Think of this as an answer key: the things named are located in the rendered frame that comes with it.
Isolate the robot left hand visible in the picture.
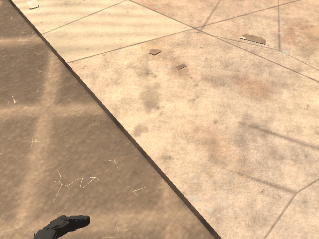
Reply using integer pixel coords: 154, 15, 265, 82
34, 215, 91, 239

